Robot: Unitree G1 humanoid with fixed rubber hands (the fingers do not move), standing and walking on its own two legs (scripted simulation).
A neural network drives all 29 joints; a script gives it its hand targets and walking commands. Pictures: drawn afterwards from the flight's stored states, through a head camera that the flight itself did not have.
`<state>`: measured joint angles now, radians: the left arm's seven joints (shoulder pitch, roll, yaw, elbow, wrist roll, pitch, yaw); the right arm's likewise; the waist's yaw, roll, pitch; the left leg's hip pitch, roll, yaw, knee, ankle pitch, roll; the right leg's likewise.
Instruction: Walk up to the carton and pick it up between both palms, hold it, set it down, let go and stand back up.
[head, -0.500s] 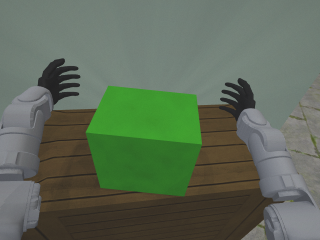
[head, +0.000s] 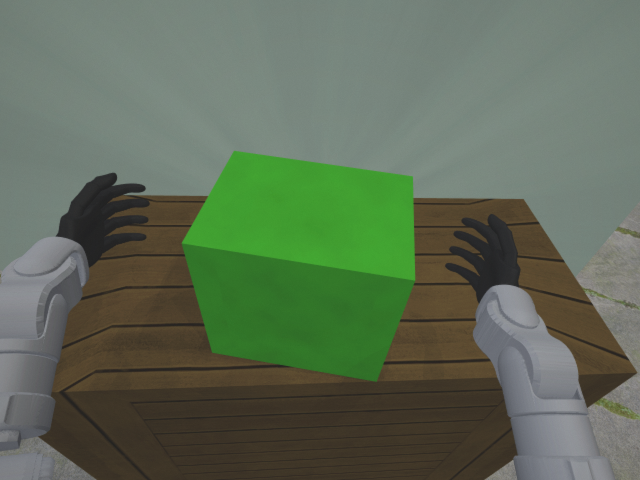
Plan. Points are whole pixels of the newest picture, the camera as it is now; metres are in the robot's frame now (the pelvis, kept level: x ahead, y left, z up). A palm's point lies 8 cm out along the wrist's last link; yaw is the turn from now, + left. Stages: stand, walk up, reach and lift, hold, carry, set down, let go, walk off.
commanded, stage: set down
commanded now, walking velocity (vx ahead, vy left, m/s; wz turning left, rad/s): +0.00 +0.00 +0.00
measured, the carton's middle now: (307, 269) +0.41 +0.01 +0.03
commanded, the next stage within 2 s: none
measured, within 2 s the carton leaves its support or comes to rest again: neither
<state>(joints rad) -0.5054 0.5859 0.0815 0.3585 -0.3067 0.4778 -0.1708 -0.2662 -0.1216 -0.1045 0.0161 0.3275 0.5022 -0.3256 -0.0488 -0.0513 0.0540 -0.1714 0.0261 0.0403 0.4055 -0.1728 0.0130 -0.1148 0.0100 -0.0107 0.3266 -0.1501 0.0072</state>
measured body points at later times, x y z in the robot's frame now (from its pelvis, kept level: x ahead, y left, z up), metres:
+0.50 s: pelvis +0.02 +0.00 +0.00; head +0.02 +0.02 +0.45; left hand +0.30 +0.26 +0.08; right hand +0.26 -0.20 +0.08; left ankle +0.03 +0.11 -0.75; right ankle +0.02 -0.13 -0.75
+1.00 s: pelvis +0.05 +0.00 +0.00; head +0.08 +0.01 +0.45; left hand +0.24 +0.26 +0.04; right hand +0.23 -0.19 +0.04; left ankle +0.03 +0.11 -0.75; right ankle +0.02 -0.13 -0.75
